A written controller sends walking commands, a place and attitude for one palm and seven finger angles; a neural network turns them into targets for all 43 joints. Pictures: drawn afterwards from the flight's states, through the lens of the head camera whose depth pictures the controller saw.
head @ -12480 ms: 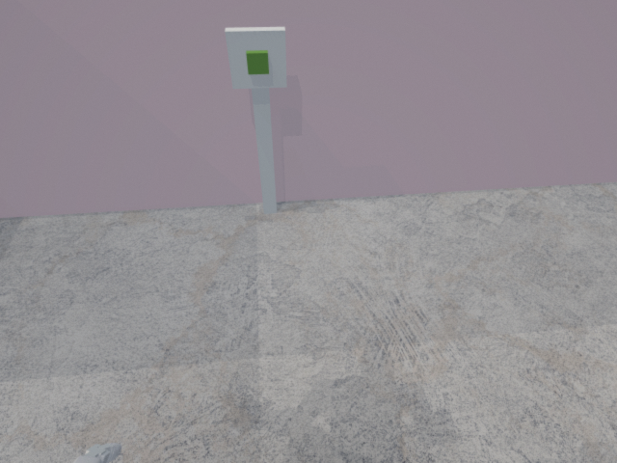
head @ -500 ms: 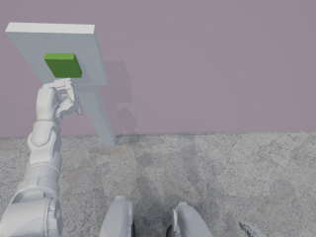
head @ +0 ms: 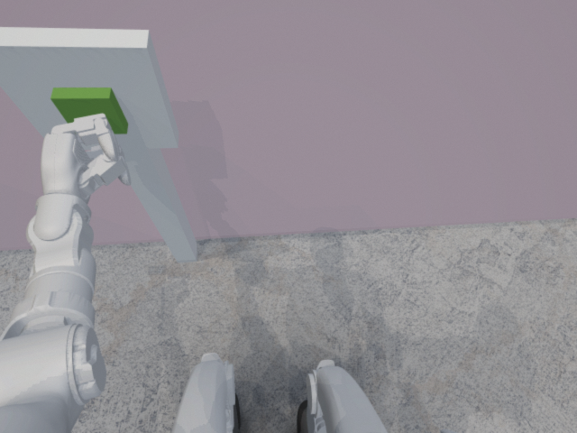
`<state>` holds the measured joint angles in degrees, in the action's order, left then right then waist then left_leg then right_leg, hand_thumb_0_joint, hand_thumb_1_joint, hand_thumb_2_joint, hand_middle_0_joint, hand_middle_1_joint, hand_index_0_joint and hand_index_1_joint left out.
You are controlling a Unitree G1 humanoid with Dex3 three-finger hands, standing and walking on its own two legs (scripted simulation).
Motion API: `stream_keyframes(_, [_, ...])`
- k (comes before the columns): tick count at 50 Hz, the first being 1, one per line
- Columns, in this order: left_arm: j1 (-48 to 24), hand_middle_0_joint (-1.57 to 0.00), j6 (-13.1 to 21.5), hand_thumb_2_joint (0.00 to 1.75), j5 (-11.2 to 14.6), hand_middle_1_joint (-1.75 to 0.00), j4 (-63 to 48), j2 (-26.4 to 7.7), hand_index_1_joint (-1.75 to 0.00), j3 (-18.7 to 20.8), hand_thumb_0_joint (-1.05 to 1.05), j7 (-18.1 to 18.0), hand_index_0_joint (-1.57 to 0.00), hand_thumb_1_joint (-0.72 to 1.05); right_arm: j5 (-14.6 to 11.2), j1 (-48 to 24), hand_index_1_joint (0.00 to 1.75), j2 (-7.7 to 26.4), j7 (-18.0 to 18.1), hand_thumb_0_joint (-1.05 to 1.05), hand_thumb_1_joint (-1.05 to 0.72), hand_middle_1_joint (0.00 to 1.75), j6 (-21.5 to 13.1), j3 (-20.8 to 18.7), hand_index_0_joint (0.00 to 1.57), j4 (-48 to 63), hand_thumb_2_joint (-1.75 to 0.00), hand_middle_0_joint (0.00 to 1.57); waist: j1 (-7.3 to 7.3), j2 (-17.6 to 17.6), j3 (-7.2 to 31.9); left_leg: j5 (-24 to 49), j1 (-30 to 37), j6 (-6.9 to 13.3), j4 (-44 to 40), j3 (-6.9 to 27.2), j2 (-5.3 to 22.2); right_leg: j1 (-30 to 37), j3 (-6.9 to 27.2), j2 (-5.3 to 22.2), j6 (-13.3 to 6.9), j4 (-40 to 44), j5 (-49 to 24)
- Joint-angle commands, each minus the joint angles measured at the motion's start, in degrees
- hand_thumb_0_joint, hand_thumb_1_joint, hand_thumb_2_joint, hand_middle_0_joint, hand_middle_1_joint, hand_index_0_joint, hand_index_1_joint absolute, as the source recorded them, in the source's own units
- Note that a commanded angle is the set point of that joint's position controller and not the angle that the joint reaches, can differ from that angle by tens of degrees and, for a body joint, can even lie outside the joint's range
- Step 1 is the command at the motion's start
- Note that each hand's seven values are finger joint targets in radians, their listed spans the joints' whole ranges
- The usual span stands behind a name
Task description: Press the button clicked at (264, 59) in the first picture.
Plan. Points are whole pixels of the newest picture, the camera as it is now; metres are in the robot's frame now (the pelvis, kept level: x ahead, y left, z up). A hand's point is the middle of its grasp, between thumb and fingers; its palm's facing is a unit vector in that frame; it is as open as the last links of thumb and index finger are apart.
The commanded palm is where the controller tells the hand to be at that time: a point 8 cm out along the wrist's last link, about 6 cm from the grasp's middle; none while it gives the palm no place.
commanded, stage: press the button with the knuckle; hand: left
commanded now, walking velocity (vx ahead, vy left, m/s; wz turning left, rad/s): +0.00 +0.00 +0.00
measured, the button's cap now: (93, 109) +0.52 +0.24 +0.07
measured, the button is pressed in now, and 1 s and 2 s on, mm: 1 9 0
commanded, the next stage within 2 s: hold the button down briefly in 0.42 s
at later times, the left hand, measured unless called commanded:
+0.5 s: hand (117, 152) +0.48 +0.22 +0.04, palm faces +0.08 -1.00 -0.05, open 2.8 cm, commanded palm +0.50 +0.24 +0.04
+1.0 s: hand (116, 154) +0.48 +0.22 +0.04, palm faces +0.07 -1.00 -0.05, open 2.8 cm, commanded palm +0.47 +0.24 +0.04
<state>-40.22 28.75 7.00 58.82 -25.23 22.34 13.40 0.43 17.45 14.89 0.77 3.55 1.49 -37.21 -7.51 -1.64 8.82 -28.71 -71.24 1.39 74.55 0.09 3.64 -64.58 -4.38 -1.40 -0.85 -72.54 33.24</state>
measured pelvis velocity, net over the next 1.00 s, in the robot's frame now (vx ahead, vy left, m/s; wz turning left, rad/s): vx -0.04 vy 0.00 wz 0.00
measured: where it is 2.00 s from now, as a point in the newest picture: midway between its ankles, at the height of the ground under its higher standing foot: outside the picture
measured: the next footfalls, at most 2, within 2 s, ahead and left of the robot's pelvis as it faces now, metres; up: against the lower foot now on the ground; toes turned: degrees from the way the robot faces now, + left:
none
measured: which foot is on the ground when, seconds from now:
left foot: down 0.00-1.00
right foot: down 0.00-1.00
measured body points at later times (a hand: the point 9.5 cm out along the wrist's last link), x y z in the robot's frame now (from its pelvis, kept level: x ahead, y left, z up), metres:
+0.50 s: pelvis -0.02 +0.00 -0.02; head +0.12 +0.04 +0.41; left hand +0.47 +0.27 +0.04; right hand +0.02 -0.27 -0.12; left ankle +0.05 +0.11 -0.61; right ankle +0.01 -0.12 -0.61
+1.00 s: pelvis -0.04 +0.00 -0.02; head +0.11 +0.05 +0.40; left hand +0.47 +0.27 +0.04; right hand -0.01 -0.27 -0.12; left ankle +0.05 +0.11 -0.61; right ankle +0.01 -0.12 -0.61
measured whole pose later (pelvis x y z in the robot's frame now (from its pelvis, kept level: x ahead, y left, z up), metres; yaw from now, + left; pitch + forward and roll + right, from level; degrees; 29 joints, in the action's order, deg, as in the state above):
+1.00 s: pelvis -0.04 +0.00 -0.02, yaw +0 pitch +27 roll -6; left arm -53.4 25.7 3.8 67.8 -31.6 20.2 11.3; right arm 1.5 18.8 15.5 1.2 -0.1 3.8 -38.7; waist -10.3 -1.7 8.2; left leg -25.5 -79.6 1.6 78.1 2.6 3.1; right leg -71.7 -6.7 -1.2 -1.0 -75.6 30.6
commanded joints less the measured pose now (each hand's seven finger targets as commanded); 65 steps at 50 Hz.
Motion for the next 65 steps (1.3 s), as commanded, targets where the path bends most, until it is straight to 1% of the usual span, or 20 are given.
stream_keyframes(1, [-27.21, -1.3, 3.33, 0.9, 0.74, -1.5, -10.79, -13.74, -1.5, 1.74, 0.0, -0.75, -1.3, 0.9, 0.38, 7.32, 0.3, 10.29, 0.74, 0.0, -0.9, 0.3, -1.19, -3.62, 0.2, 3.12, -0.9, 0.2, -2.06, -6.83, 26.91, 16.48, 27.99, 0.39, -7.5, 4.34, -1.46, 3.05, 2.46, -1.49, -0.39, 10.3, -14.62])
stream_keyframes(3, [-29.11, -1.3, 3.35, 0.9, 0.24, -1.5, -10.48, -15.65, -1.5, 2.54, 0.0, -0.91, -1.3, 0.9, 0.42, 7.49, 0.3, 10.57, 0.84, 0.0, -0.9, 0.3, -1.09, -3.58, 0.2, 2.64, -0.9, 0.2, -2.02, -7.17, 27.4, 15.84, 28.15, 0.25, -7.44, 4.63, -1.33, 2.73, 2.35, -1.53, -0.45, 10.2, -13.84])
stream_keyframes(5, [-30.7, -1.3, 3.28, 0.9, -0.03, -1.5, -10.11, -13.58, -1.5, 0.58, 0.0, -1.02, -1.3, 0.9, 0.48, 7.28, 0.3, 10.44, 0.81, 0.0, -0.9, 0.3, -1.2, -3.52, 0.2, 2.64, -0.9, 0.2, -2.81, -8.18, 26.8, 14.36, 28.56, 0.23, -7.6, 4.88, -1.37, 0.99, 2.22, -1.48, -0.48, 10.4, -12.43])
stream_keyframes(12, [-38.42, -1.3, 2.75, 0.9, -1.49, -1.5, -6.07, -15.05, -1.5, -0.53, 0.0, -2.16, -1.3, 0.9, 0.91, 7.81, 0.3, 11.44, 1.01, 0.0, -0.9, 0.3, -1.62, -2.96, 0.2, 1.84, -0.9, 0.2, -5.03, -9.66, 25.46, 8.85, 27.72, 0.18, -7.76, 6.7, -1.24, -4.16, 1.62, -1.44, -0.7, 9.6, -8.63])
stream_keyframes(17, [-42.68, -1.3, 2.44, 0.9, -2.01, -1.5, -6.06, -15.22, -1.5, -1.29, 0.0, -2.66, -1.3, 0.9, 1.2, 8.54, 0.3, 11.68, 0.99, 0.0, -0.9, 0.3, -1.96, -2.84, 0.2, 1.56, -0.9, 0.2, -5.65, -11.74, 27.94, 8.19, 28.86, 0.14, -7.35, 7.45, -1.24, -5.57, 1.48, -1.33, -0.82, 9.02, -8.24])
stream_keyframes(20, [-44.55, -1.3, 1.7, 0.9, -1.94, -1.5, -4.9, -16.72, -1.5, -1.02, 0.0, -2.85, -1.3, 0.9, 1.14, 8.69, 0.3, 11.93, 1.2, 0.0, -0.9, 0.3, -2.19, -2.48, 0.2, 1.35, -0.9, 0.2, -6.65, -9.53, 26.65, 5.35, 25.59, 0.58, -7.05, 7.0, -1.36, -4.44, 1.95, -1.5, -0.6, 9.73, -6.78])
stream_keyframes(22, [-46.6, -1.3, 1.94, 0.9, -1.99, -1.5, -6.11, -16.61, -1.5, -1.56, 0.0, -2.9, -1.3, 0.9, 1.14, 8.76, 0.3, 11.86, 1.24, 0.0, -0.9, 0.3, -2.61, -2.4, 0.2, 1.28, -0.9, 0.2, -6.56, -11.92, 28.34, 5.17, 26.28, 0.56, -6.81, 7.04, -1.49, -4.97, 2.03, -1.42, -0.75, 9.43, -6.56])
stream_keyframes(25, [-47.37, -1.3, 1.11, 0.9, -2.05, -1.5, -4.36, -18.21, -1.5, -1.18, 0.0, -3.05, -1.3, 0.9, 1.04, 8.88, 0.3, 12.1, 1.48, 0.0, -0.9, 0.3, -2.99, -2.0, 0.2, 1.06, -0.9, 0.2, -7.37, -10.03, 26.73, 2.19, 22.97, 0.91, -6.56, 6.76, -1.48, -4.54, 2.44, -1.59, -0.56, 9.85, -4.81])
stream_keyframes(29, [-48.06, -1.3, 0.82, 0.9, -1.95, -1.5, -4.29, -20.74, -1.5, 0.14, 0.0, -3.09, -1.3, 0.9, 0.99, 9.0, 0.3, 12.24, 1.64, 0.0, -0.9, 0.3, -3.67, -1.66, 0.2, 1.15, -0.9, 0.2, -6.92, -11.13, 26.89, 0.67, 20.97, 1.01, -6.32, 6.32, -1.57, -3.68, 2.94, -1.55, -0.65, 9.87, -3.66])
stream_keyframes(37, [-50.18, -1.3, 0.1, 0.9, -2.23, -1.5, -4.89, -18.79, -1.5, -1.84, 0.0, -3.59, -1.3, 0.9, 1.08, 9.5, 0.3, 12.58, 1.6, 0.0, -0.9, 0.3, -4.53, -1.66, 0.2, 0.88, -0.9, 0.2, -7.77, -13.38, 26.54, -2.28, 23.62, 0.7, -7.96, 8.09, -1.11, -7.56, 2.02, -1.38, -0.73, 9.36, -2.97])
stream_keyframes(38, [-49.84, -1.3, -0.01, 0.9, -2.45, -1.5, -4.5, -20.64, -1.5, -0.3, 0.0, -3.8, -1.3, 0.9, 1.17, 9.76, 0.3, 12.76, 1.67, 0.0, -0.9, 0.3, -4.53, -1.69, 0.2, 0.74, -0.9, 0.2, -7.46, -12.28, 26.9, -2.43, 23.03, 0.7, -7.8, 8.19, -1.04, -7.0, 2.04, -1.37, -0.73, 9.24, -2.94])
stream_keyframes(40, [-50.27, -1.3, -0.37, 0.9, -2.48, -1.5, -4.3, -20.07, -1.5, -1.2, 0.0, -3.74, -1.3, 0.9, 1.09, 9.65, 0.3, 12.6, 1.73, 0.0, -0.9, 0.3, -4.74, -1.5, 0.2, 0.73, -0.9, 0.2, -7.91, -11.54, 25.68, -3.18, 21.19, 0.86, -7.6, 7.58, -1.16, -6.21, 2.31, -1.36, -0.57, 9.57, -2.37])
stream_keyframes(42, [-49.75, -1.3, -0.17, 0.9, -2.78, -1.5, -4.27, -20.49, -1.5, -0.74, 0.0, -3.84, -1.3, 0.9, 1.2, 9.9, 0.3, 12.71, 1.68, 0.0, -0.9, 0.3, -4.85, -1.56, 0.2, 0.82, -0.9, 0.2, -7.47, -13.0, 27.01, -2.37, 22.85, 0.7, -7.73, 7.99, -1.08, -7.2, 2.0, -1.34, -0.79, 9.01, -2.78])
stream_keyframes(45, [-47.19, -1.3, -0.55, 0.9, -2.52, -1.5, -3.37, -18.75, -1.5, -1.21, 0.0, -3.47, -1.3, 0.9, 1.17, 9.96, 0.3, 12.55, 1.38, 0.0, -0.9, 0.3, -4.77, -1.73, 0.2, 1.11, -0.9, 0.2, -6.92, -11.47, 25.78, -2.8, 22.62, 0.6, -8.37, 8.12, -1.1, -6.59, 1.82, -1.48, -0.84, 9.41, -2.6])
stream_keyframes(46, [-46.55, -1.3, -0.18, 0.9, -2.44, -1.5, -4.46, -17.99, -1.5, -1.06, 0.0, -3.47, -1.3, 0.9, 1.3, 9.84, 0.3, 12.47, 1.22, 0.0, -0.9, 0.3, -4.86, -1.93, 0.2, 1.25, -0.9, 0.2, -6.38, -13.26, 26.67, -1.95, 24.57, 0.48, -8.65, 8.45, -1.09, -7.53, 1.6, -1.3, -1.02, 9.12, -3.17])
stream_keyframes(54, [-38.7, -1.3, -0.37, 0.9, -1.71, -1.5, -4.9, -18.54, -1.5, 0.96, 0.0, -3.47, -1.3, 0.9, 0.77, 8.83, 0.3, 12.07, 0.97, 0.0, -0.9, 0.3, -4.12, -2.08, 0.2, 2.03, -0.9, 0.2, -4.4, -8.5, 24.58, -3.07, 20.76, 0.57, -9.2, 6.82, -1.32, -2.73, 2.31, -1.36, -0.65, 10.42, -2.28])
stream_keyframes(55, [-37.99, -1.3, -0.34, 0.9, -1.53, -1.5, -5.21, -17.75, -1.5, 0.42, 0.0, -3.29, -1.3, 0.9, 0.65, 8.64, 0.3, 11.82, 0.99, 0.0, -0.9, 0.3, -4.13, -2.04, 0.2, 2.26, -0.9, 0.2, -4.56, -7.19, 24.18, -2.16, 20.01, 0.81, -9.01, 6.26, -1.46, -1.32, 2.57, -1.38, -0.55, 10.85, -2.6])
stream_keyframes(57, [-34.38, -1.3, 0.48, 0.9, -1.35, -1.5, -7.41, -16.85, -1.5, 0.54, 0.0, -2.93, -1.3, 0.9, 0.58, 8.21, 0.3, 11.52, 0.78, 0.0, -0.9, 0.3, -4.09, -2.3, 0.2, 3.0, -0.9, 0.2, -2.62, -10.57, 26.71, 0.66, 22.85, 0.42, -9.3, 5.94, -1.59, -0.94, 2.36, -1.31, -0.95, 10.41, -3.89])
stream_keyframes(61, [-29.39, -1.3, 1.42, 0.9, -0.16, -1.5, -10.48, -13.03, -1.5, -0.65, 0.0, -2.63, -1.3, 0.9, 0.41, 7.55, 0.3, 11.03, 0.48, 0.0, -0.9, 0.3, -3.52, -2.88, 0.2, 3.59, -0.9, 0.2, -1.93, -9.35, 26.77, 4.82, 27.46, 0.08, -10.42, 6.56, -1.24, -0.95, 1.5, -1.29, -0.94, 10.39, -6.91])
stream_keyframes(65, [-22.54, -1.3, 1.83, 0.9, 0.49, -1.5, -13.62, -13.2, -1.5, 0.51, 0.0, -2.79, -1.3, 0.9, 0.1, 6.8, 0.3, 10.77, 0.33, 0.0, -0.9, 0.3, -2.74, -3.23, 0.2, 4.3, -0.9, 0.2, -0.35, -6.71, 26.87, 8.15, 27.55, 0.01, -10.72, 5.38, -1.3, 3.07, 1.66, -1.37, -0.73, 11.17, -8.86])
